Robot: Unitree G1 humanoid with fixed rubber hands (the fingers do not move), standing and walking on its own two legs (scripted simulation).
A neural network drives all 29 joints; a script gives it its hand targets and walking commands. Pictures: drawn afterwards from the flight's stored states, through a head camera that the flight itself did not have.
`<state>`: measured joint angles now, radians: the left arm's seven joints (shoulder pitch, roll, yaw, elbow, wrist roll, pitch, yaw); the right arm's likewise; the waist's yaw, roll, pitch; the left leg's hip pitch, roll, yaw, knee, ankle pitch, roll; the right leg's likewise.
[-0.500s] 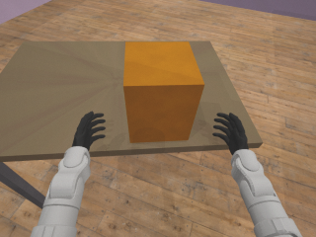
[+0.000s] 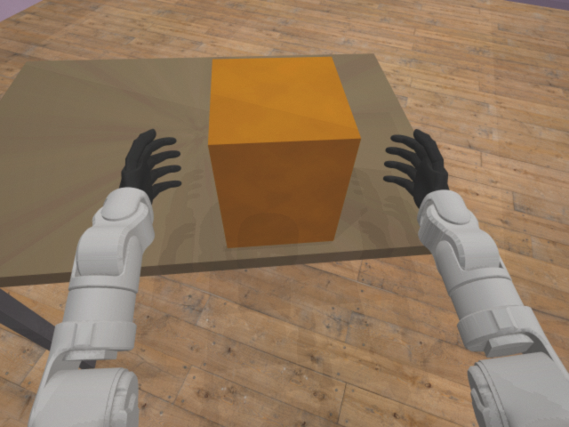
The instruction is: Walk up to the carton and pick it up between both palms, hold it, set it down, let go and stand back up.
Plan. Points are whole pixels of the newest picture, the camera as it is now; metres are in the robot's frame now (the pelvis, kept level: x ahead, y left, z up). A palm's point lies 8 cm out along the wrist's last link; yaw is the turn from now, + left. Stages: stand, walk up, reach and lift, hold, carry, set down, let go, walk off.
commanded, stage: reach and lift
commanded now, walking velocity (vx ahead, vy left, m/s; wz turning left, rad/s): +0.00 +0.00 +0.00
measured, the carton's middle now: (277, 156) +0.54 +0.04 +0.05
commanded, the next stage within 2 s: none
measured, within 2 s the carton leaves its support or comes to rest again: neither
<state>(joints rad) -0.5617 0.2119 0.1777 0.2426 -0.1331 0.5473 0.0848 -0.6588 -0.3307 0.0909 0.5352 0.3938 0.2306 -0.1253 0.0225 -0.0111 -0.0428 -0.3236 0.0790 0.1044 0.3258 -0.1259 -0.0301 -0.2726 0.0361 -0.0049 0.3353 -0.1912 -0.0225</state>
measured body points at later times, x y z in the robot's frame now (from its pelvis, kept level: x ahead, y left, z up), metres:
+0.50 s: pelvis +0.00 +0.00 +0.00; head +0.04 +0.01 +0.44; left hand +0.45 +0.24 +0.17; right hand +0.48 -0.16 +0.18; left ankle +0.01 +0.14 -0.75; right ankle -0.02 -0.10 -0.75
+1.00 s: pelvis +0.00 +0.00 -0.01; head +0.06 +0.01 +0.44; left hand +0.49 +0.23 +0.21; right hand +0.52 -0.15 +0.22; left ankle +0.01 +0.14 -0.75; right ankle -0.02 -0.10 -0.75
